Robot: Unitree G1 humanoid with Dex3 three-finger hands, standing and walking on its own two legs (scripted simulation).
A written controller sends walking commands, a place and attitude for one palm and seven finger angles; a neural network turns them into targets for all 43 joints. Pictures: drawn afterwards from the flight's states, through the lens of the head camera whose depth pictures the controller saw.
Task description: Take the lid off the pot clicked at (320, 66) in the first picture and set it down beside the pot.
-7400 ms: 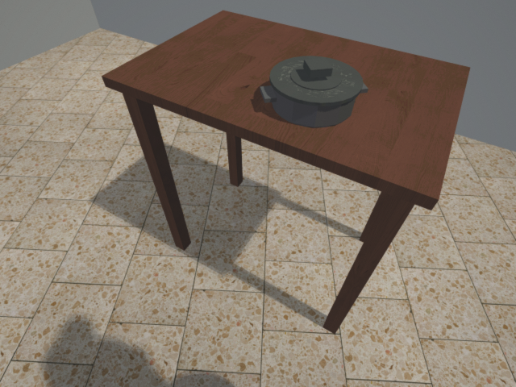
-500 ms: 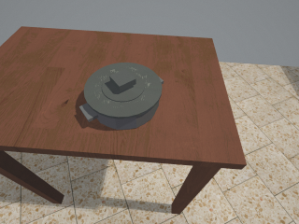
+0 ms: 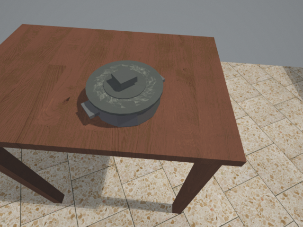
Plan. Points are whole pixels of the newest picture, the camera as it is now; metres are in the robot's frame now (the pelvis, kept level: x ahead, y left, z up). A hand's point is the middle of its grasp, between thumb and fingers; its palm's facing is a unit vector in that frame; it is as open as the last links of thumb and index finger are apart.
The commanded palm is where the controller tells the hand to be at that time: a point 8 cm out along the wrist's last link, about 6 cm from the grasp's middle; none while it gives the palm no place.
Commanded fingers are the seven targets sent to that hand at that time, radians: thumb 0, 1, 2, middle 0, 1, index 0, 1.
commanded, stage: shuffle to correct the standing spot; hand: left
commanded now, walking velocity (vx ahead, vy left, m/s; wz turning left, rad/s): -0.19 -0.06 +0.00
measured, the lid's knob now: (124, 77) +0.44 +0.10 +0.16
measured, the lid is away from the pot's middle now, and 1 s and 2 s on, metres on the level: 0.00 0.00 0.00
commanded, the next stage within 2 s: come to a stop and stand still in 0.04 s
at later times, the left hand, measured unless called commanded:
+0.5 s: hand out of the picture -0.01 +0.17 -0.18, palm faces +0.03 -0.98 -0.18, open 7.4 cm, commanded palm none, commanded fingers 0.00 0.90 0.90 -0.20 -0.30 -0.20 -0.30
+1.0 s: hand out of the picture +0.03 +0.21 -0.18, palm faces +0.04 -0.97 -0.24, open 7.4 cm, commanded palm none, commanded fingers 0.00 0.90 0.90 -0.20 -0.30 -0.20 -0.30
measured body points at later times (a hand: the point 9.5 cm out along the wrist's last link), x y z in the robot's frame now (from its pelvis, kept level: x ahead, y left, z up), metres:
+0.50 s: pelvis -0.04 -0.01 +0.00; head -0.03 +0.01 +0.45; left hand -0.01 +0.22 -0.16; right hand -0.06 -0.23 -0.15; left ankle -0.06 +0.10 -0.74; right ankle -0.02 -0.11 -0.74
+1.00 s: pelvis +0.01 +0.03 -0.01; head +0.03 +0.01 +0.44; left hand +0.03 +0.26 -0.16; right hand +0.01 -0.19 -0.17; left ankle -0.06 +0.10 -0.74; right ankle -0.02 -0.11 -0.74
